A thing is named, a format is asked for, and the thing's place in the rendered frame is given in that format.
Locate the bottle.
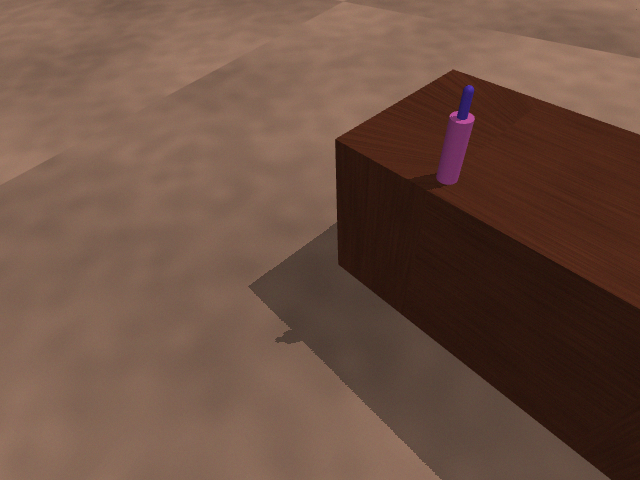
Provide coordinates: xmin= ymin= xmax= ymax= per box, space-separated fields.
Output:
xmin=436 ymin=85 xmax=475 ymax=185

